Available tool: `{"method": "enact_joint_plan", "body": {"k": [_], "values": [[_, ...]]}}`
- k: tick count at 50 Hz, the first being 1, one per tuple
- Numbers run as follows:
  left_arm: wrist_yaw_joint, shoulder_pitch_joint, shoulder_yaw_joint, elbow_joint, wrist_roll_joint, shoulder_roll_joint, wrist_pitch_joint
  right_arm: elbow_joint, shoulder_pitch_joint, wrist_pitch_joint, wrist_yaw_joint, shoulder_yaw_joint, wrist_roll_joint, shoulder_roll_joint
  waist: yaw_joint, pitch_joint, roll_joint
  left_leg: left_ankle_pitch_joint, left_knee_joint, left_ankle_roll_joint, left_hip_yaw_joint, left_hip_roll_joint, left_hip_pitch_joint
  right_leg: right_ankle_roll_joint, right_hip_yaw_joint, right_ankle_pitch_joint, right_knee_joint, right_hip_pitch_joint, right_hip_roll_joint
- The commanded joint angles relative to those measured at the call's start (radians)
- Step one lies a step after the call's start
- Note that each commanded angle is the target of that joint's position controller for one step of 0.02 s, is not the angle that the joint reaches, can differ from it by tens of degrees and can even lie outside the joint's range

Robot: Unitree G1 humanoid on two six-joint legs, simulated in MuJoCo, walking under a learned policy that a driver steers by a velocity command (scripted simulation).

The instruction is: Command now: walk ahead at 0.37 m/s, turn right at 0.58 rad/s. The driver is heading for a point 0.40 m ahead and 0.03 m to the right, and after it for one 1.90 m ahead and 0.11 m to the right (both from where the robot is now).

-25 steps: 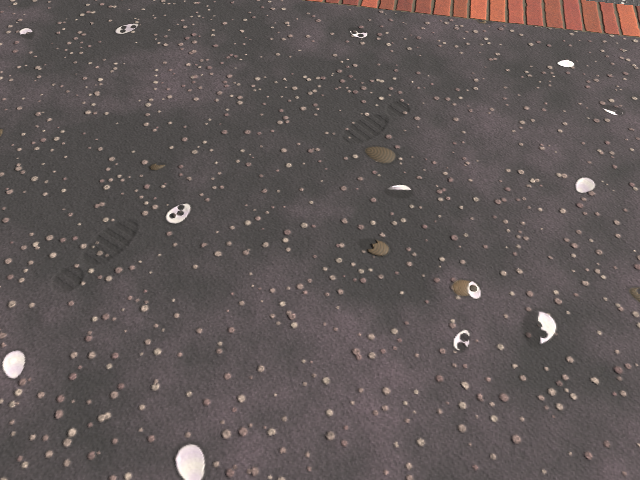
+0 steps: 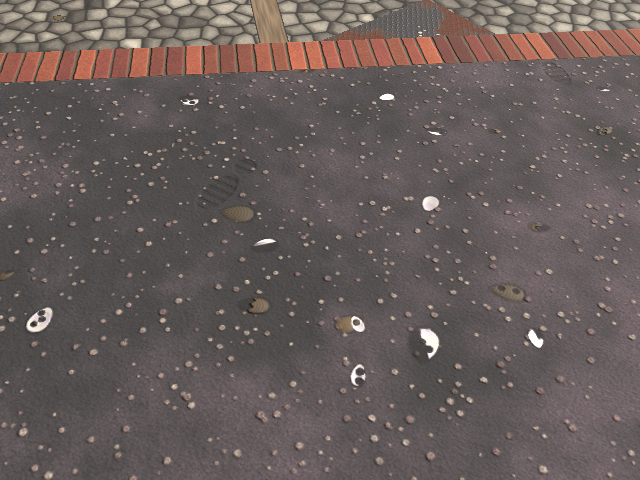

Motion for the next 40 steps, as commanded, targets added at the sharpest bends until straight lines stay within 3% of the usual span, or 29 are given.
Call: {"method": "enact_joint_plan", "body": {"k": [1, 4, 7, 12, 15, 16, 17, 18, 19, 20, 21, 22, 23, 24, 25, 26, 27, 29, 32, 35, 37, 40], "values": [[-0.034, 0.073, 0.026, -0.035, 0.024, 0.107, -0.023, -0.121, -0.192, -0.056, 0.008, -0.027, 0.009, -0.139, 0.113, 0.057, 0.108, -0.309, -0.290, 0.071, -0.247, 0.249, -0.026, 0.023, -0.009, 0.067, 0.325, -0.146, -0.078], [-0.049, -0.031, 0.003, -0.081, 0.020, 0.065, -0.014, -0.079, -0.041, -0.068, 0.027, -0.024, -0.001, -0.110, 0.023, 0.122, 0.122, -0.278, -0.281, 0.086, -0.173, 0.244, 0.051, 0.033, -0.022, 0.086, 0.324, -0.260, -0.125], [-0.055, -0.131, -0.006, -0.106, 0.020, 0.061, -0.019, -0.045, 0.074, -0.074, 0.036, -0.033, -0.003, -0.128, -0.057, 0.153, 0.131, -0.158, -0.272, 0.097, -0.120, 0.266, 0.183, 0.046, -0.029, 0.084, 0.178, -0.315, -0.144], [-0.077, -0.247, -0.028, -0.156, 0.016, 0.035, -0.035, -0.021, 0.085, -0.079, 0.040, -0.036, -0.005, -0.139, -0.093, 0.173, 0.170, 0.061, -0.233, 0.089, 0.021, 0.290, 0.190, 0.022, -0.135, 0.057, -0.088, -0.181, -0.182], [-0.078, -0.250, -0.034, -0.172, 0.024, 0.036, -0.040, 0.001, 0.084, -0.069, 0.038, -0.040, 0.002, -0.155, -0.078, 0.167, 0.195, 0.250, -0.155, 0.071, 0.091, 0.296, 0.175, -0.037, -0.214, -0.048, -0.202, -0.043, -0.153], [-0.072, -0.217, -0.032, -0.167, 0.026, 0.039, -0.043, 0.007, 0.078, -0.065, 0.037, -0.041, 0.005, -0.162, -0.055, 0.146, 0.199, 0.408, -0.095, 0.064, 0.113, 0.300, 0.171, -0.063, -0.240, -0.075, -0.229, 0.028, -0.124], [-0.061, -0.137, -0.028, -0.144, 0.026, 0.038, -0.052, 0.020, 0.085, -0.061, 0.038, -0.037, 0.011, -0.161, -0.012, 0.102, 0.186, 0.641, 0.024, 0.064, 0.135, 0.300, 0.145, -0.091, -0.243, -0.084, -0.271, 0.161, -0.081], [-0.045, 0.043, -0.018, -0.083, 0.028, 0.043, -0.068, 0.030, 0.075, -0.058, 0.039, -0.029, 0.018, -0.155, 0.083, 0.003, 0.131, 0.773, 0.230, 0.048, 0.190, 0.272, 0.081, -0.120, -0.234, 0.001, -0.358, 0.398, -0.039], [-0.025, 0.231, 0.000, -0.023, 0.038, 0.088, -0.081, 0.016, 0.072, -0.061, 0.044, -0.015, 0.018, -0.125, 0.164, -0.133, 0.050, 0.568, 0.466, 0.027, 0.200, 0.240, -0.120, -0.144, -0.090, -0.043, -0.378, 0.709, -0.133], [-0.002, 0.318, 0.022, -0.019, 0.030, 0.229, -0.090, -0.064, 0.066, -0.069, 0.067, 0.022, 0.025, 0.016, 0.164, -0.256, -0.256, -0.240, 0.806, -0.029, 0.179, 0.100, -0.494, -0.234, 0.444, -0.198, -0.494, 0.987, -0.510], [0.013, 0.354, 0.031, -0.016, 0.005, 0.259, -0.085, -0.065, -0.007, -0.069, 0.063, -0.010, 0.025, -0.095, 0.207, -0.296, -0.141, -0.240, 0.949, -0.013, -0.011, 0.043, -0.552, -0.275, 0.639, -0.030, -0.601, 0.931, -0.576], [0.023, 0.280, 0.020, 0.005, 0.011, 0.223, -0.087, -0.077, -0.074, -0.070, 0.063, -0.016, 0.038, -0.102, 0.162, -0.149, -0.080, -0.144, 0.985, 0.007, -0.057, 0.092, -0.600, -0.250, 0.420, 0.127, -0.559, 0.839, -0.530], [0.023, 0.214, -0.001, 0.007, 0.010, 0.150, -0.095, -0.065, -0.076, -0.079, 0.068, -0.005, 0.042, -0.077, 0.119, -0.053, -0.043, -0.069, 0.916, 0.015, -0.064, 0.116, -0.554, -0.216, 0.275, 0.259, -0.570, 0.683, -0.478], [0.021, 0.151, -0.019, 0.004, 0.010, 0.099, -0.103, -0.038, -0.053, -0.073, 0.071, -0.009, 0.033, -0.072, 0.075, -0.004, -0.022, -0.036, 0.851, 0.015, -0.070, 0.133, -0.498, -0.173, 0.168, 0.302, -0.599, 0.589, -0.424], [0.022, 0.112, -0.034, 0.006, 0.001, 0.060, -0.112, -0.010, -0.001, -0.055, 0.072, -0.010, 0.015, -0.066, 0.035, 0.027, -0.051, -0.026, 0.815, 0.005, -0.069, 0.128, -0.436, -0.150, 0.086, 0.426, -0.619, 0.514, -0.394], [0.021, 0.098, -0.044, 0.011, -0.003, 0.039, -0.124, 0.014, 0.037, -0.038, 0.074, -0.011, 0.008, -0.052, 0.015, 0.035, -0.057, -0.022, 0.801, -0.003, -0.070, 0.109, -0.392, -0.141, 0.022, 0.560, -0.626, 0.476, -0.380], [0.023, 0.106, -0.046, 0.021, -0.006, 0.038, -0.135, 0.023, 0.054, -0.027, 0.075, -0.013, 0.009, -0.039, 0.000, 0.039, -0.053, -0.012, 0.796, -0.006, -0.067, 0.084, -0.380, -0.136, -0.023, 0.709, -0.621, 0.465, -0.374], [0.028, 0.107, -0.046, 0.036, -0.010, 0.051, -0.146, 0.027, 0.045, -0.018, 0.079, -0.014, 0.010, -0.015, -0.018, 0.052, -0.060, 0.040, 0.762, -0.013, -0.056, 0.056, -0.397, -0.129, -0.103, 0.834, -0.631, 0.456, -0.367], [0.041, 0.087, -0.055, 0.046, -0.015, 0.037, -0.143, -0.016, -0.068, -0.018, 0.086, -0.009, 0.003, -0.003, -0.010, 0.089, -0.081, 0.170, 0.597, -0.016, -0.008, 0.047, -0.426, -0.111, -0.208, 0.829, -0.640, 0.445, -0.330], [0.057, 0.119, -0.056, 0.072, -0.023, 0.044, -0.138, -0.055, -0.178, -0.022, 0.099, 0.009, -0.001, 0.027, 0.030, 0.089, -0.085, 0.279, 0.367, -0.007, 0.056, 0.028, -0.355, -0.105, -0.262, 0.818, -0.604, 0.465, -0.320], [0.067, 0.146, -0.049, 0.090, -0.023, 0.068, -0.131, -0.065, -0.172, -0.021, 0.102, 0.009, -0.008, 0.017, 0.032, 0.062, -0.082, 0.258, 0.308, 0.013, 0.077, 0.008, -0.316, -0.102, -0.261, 0.882, -0.535, 0.524, -0.347], [0.080, 0.124, -0.034, 0.089, -0.020, 0.103, -0.112, -0.053, -0.072, -0.023, 0.095, -0.009, -0.015, -0.028, -0.012, 0.014, -0.077, 0.138, 0.256, 0.069, 0.091, -0.047, -0.206, -0.091, -0.261, 1.012, -0.320, 0.554, -0.370]]}}
Velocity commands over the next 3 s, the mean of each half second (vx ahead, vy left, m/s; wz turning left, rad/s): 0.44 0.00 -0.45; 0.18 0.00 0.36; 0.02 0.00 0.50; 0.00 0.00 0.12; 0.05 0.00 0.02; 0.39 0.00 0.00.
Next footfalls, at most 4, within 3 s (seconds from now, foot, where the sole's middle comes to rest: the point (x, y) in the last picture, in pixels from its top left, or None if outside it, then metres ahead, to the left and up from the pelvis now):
0.38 right None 0.21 -0.19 -0.78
0.84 left None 0.48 -0.10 -0.78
1.34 right None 0.43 -0.28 -0.78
1.72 left None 0.35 -0.09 -0.78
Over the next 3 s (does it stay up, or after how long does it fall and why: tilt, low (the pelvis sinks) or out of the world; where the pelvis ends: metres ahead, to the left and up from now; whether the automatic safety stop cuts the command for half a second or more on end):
stays up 0.57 -0.16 -0.02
